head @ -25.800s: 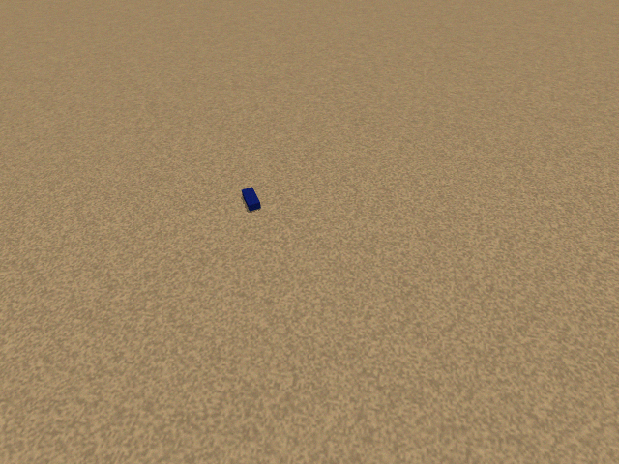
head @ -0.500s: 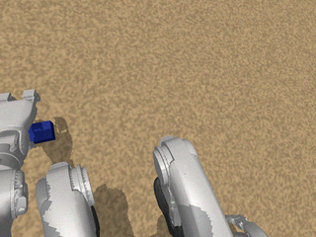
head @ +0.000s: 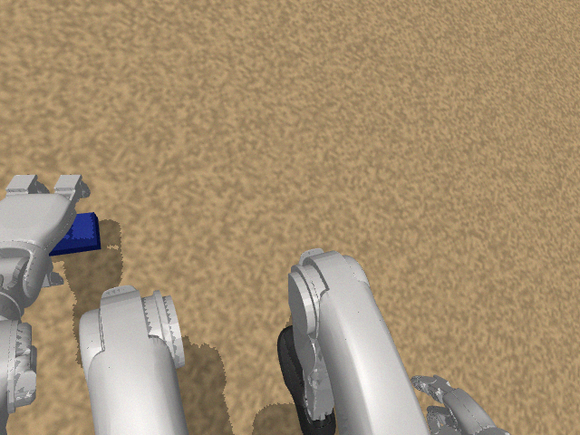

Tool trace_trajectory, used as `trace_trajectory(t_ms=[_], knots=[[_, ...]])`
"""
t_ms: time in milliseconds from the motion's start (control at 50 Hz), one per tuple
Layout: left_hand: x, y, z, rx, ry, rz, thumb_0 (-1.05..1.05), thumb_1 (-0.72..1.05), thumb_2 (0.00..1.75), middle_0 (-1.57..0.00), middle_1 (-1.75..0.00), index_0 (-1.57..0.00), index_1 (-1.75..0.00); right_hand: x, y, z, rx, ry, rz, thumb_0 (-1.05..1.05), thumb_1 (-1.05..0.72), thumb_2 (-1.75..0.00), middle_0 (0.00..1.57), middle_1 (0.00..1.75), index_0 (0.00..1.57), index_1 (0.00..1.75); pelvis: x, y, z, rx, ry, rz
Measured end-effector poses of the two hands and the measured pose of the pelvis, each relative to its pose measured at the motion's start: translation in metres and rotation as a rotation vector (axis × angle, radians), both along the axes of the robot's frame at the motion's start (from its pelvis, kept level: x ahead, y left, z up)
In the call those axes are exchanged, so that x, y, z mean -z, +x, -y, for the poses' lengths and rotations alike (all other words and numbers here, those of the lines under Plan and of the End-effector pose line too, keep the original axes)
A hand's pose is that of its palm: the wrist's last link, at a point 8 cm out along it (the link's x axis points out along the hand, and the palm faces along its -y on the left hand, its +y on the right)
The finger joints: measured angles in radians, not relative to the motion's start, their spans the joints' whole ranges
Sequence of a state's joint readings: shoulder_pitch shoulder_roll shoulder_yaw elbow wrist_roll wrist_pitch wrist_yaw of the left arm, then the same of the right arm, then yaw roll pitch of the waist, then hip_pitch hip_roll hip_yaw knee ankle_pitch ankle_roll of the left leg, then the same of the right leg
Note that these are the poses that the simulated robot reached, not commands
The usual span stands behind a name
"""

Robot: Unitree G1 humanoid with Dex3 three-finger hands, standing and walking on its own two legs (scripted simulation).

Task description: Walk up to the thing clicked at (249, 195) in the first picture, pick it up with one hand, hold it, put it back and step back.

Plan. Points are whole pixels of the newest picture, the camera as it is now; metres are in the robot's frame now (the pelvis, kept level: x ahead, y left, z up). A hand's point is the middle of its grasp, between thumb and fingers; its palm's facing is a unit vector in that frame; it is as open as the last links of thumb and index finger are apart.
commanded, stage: rest palm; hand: left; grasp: from above
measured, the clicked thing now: (55, 236) +0.44 +0.28 -0.29
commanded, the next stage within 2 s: close in 1.36 s
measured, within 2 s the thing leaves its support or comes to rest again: neither
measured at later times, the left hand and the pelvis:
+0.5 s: hand (47, 232) +0.44 +0.28 -0.25, palm faces -0.48 -0.14 -0.87, open 13.9 cm; pelvis +0.01 +0.00 -0.02, yaw -3 degrees
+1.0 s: hand (61, 242) +0.42 +0.26 -0.25, palm faces -0.39 -0.03 -0.92, open 14.2 cm; pelvis +0.00 +0.01 -0.02, yaw -5 degrees
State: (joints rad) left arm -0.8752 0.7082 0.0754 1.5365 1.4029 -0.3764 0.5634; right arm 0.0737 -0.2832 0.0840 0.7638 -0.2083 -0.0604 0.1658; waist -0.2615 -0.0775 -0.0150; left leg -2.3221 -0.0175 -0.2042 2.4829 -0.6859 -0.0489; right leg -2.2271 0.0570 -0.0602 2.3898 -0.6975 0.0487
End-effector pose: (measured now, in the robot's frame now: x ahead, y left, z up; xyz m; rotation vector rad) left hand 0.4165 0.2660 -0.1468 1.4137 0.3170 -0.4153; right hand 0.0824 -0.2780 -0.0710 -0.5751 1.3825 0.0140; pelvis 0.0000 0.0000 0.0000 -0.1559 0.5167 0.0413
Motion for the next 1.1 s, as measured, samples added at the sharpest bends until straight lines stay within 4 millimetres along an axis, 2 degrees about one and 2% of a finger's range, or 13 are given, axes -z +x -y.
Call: trace_trajectory(t_ms=[100,200,320,440,560,680,880,980,1100], knots=[[0.015,-0.005,0.0,0.009,0.067,0.038,0.0,-0.46,0.93,-0.09,-0.98,-0.12,-0.96,0.005,-0.007,0.002,-0.014,-0.006,-0.02,0.0,-0.9,-0.9,0.2,0.3,0.2,0.3,0.008,-0.001,-0.002,0.004,-0.005,0.001],[0.024,-0.004,0.002,-0.038,0.116,0.038,0.0,-0.47,0.94,-0.09,-0.97,-0.11,-0.96,0.014,-0.016,-0.006,-0.037,0.049,-0.061,0.0,-0.9,-0.9,0.2,0.3,0.2,0.3,0.011,0.0,-0.003,0.008,-0.008,-0.012],[0.031,0.013,0.002,-0.131,0.101,0.009,0.0,-0.47,0.95,-0.08,-0.97,-0.1,-0.96,0.022,-0.025,-0.018,-0.055,0.123,-0.086,0.0,-0.9,-0.9,0.2,0.3,0.2,0.3,0.014,0.004,-0.004,0.018,-0.012,-0.011],[0.038,0.031,-0.01,-0.212,0.07,-0.014,0.0,-0.46,0.95,-0.08,-0.99,-0.1,-0.97,0.022,-0.033,-0.022,-0.052,0.135,-0.101,0.0,-0.9,-0.9,0.2,0.3,0.2,0.3,0.018,0.009,-0.004,0.03,-0.02,-0.003],[0.052,0.02,-0.017,-0.178,0.064,-0.079,0.0,-0.46,0.95,-0.08,-0.99,-0.1,-0.98,0.02,-0.039,-0.027,-0.064,0.141,-0.15,0.0,-0.9,-0.9,0.2,0.3,0.2,0.3,0.018,0.012,-0.004,0.033,-0.031,0.009],[0.057,0.007,-0.014,-0.104,0.02,-0.057,0.0,-0.47,0.95,-0.09,-0.98,-0.09,-0.97,0.016,-0.036,-0.027,-0.104,0.13,-0.162,0.0,-0.9,-0.9,0.2,0.3,0.2,0.3,0.018,0.009,-0.005,0.034,-0.04,0.037],[0.046,-0.001,0.006,0.007,0.069,0.063,0.0,-0.49,0.96,-0.09,-0.95,-0.09,-0.95,0.006,-0.018,-0.016,-0.135,0.082,-0.074,0.0,-0.9,-0.9,0.2,0.3,0.2,0.3,0.018,0.004,-0.01,0.044,-0.054,0.055],[0.047,0.004,0.008,-0.04,0.105,0.075,0.0,-0.5,0.96,-0.08,-0.94,-0.08,-0.95,-0.001,-0.015,-0.017,-0.139,0.098,-0.046,0.0,-0.9,-0.9,0.2,0.3,0.2,0.3,0.016,0.004,-0.011,0.049,-0.059,0.038],[0.055,0.019,-0.008,-0.198,0.102,0.044,0.0,-0.52,0.98,-0.08,-0.95,-0.07,-0.96,-0.005,-0.017,-0.019,-0.152,0.112,-0.06,0.0,-0.9,-0.9,0.2,0.3,0.2,0.3,0.016,0.004,-0.012,0.051,-0.062,0.029]])
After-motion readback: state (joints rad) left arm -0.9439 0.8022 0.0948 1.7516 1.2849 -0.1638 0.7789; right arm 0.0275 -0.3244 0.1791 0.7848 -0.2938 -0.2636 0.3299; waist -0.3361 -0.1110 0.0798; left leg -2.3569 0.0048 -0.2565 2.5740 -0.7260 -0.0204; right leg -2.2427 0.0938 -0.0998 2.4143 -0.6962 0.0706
